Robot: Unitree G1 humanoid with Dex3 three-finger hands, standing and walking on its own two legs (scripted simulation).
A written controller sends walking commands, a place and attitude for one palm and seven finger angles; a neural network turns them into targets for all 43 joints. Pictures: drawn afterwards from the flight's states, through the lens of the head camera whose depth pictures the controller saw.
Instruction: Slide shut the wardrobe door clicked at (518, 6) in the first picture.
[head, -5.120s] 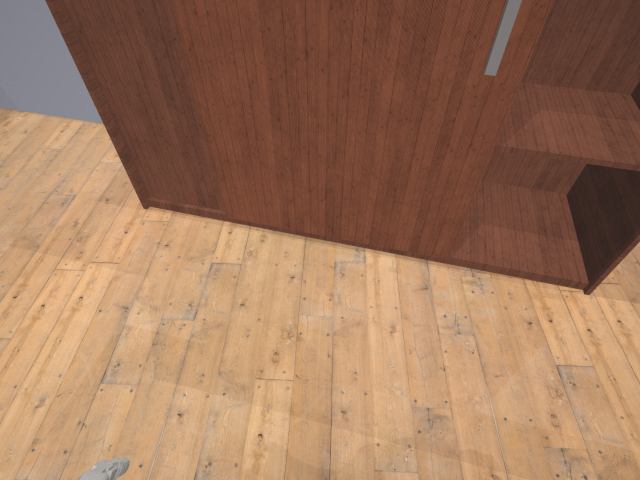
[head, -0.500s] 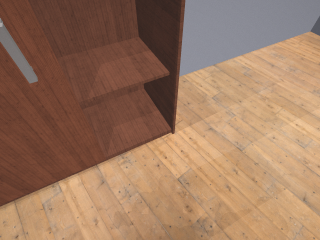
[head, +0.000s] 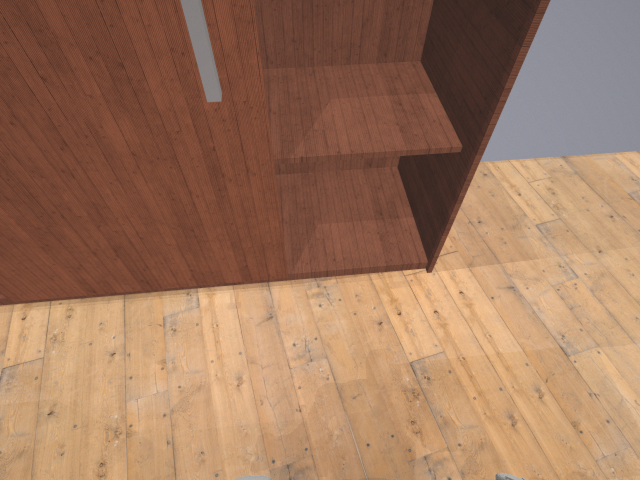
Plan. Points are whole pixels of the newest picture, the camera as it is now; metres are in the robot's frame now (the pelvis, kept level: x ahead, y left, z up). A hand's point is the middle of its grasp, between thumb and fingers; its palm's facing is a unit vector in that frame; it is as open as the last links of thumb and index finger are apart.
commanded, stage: turn to face it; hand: left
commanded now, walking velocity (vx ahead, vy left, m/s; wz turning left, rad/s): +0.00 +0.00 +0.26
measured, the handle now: (204, 42) +0.74 +0.28 +0.14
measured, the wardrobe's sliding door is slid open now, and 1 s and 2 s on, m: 0.52 0.52 0.52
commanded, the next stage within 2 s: take the last steps up to it in 0.16 s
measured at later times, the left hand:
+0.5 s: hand out of the picture +0.05 +0.19 -0.16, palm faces +0.14 -0.96 -0.24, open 7.3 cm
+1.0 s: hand out of the picture +0.03 +0.18 -0.18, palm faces +0.26 -0.96 -0.13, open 7.3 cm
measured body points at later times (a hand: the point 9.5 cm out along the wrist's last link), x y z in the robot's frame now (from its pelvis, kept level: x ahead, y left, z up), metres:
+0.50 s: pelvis +0.02 +0.00 -0.01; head +0.03 -0.03 +0.44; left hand +0.05 +0.24 -0.14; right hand +0.07 -0.23 -0.18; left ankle -0.02 +0.12 -0.72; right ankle +0.01 -0.09 -0.74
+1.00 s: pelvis +0.17 +0.07 -0.01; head +0.20 +0.08 +0.43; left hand +0.02 +0.24 -0.17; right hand +0.30 -0.14 -0.16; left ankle +0.20 +0.16 -0.74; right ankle +0.04 -0.08 -0.68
